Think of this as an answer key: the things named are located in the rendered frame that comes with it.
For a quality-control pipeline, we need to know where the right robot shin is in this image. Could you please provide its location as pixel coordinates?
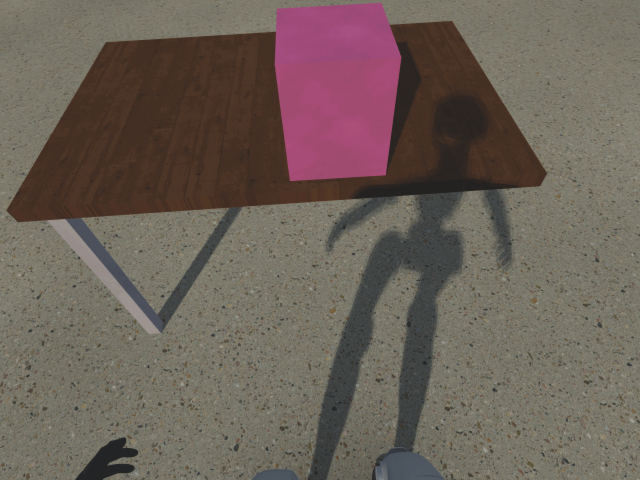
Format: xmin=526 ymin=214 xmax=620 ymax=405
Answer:
xmin=382 ymin=447 xmax=407 ymax=461

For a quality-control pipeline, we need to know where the table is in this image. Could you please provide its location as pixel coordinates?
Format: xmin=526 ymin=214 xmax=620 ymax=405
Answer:
xmin=6 ymin=21 xmax=547 ymax=334

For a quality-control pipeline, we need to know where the robot right thigh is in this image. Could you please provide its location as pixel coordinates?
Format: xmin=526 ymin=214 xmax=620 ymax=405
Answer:
xmin=375 ymin=452 xmax=445 ymax=480

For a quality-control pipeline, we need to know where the robot left hand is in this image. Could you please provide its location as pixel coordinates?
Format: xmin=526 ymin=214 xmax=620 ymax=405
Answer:
xmin=75 ymin=437 xmax=138 ymax=480

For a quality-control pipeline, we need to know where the carton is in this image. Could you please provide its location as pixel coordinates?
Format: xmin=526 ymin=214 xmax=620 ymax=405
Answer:
xmin=275 ymin=3 xmax=401 ymax=181

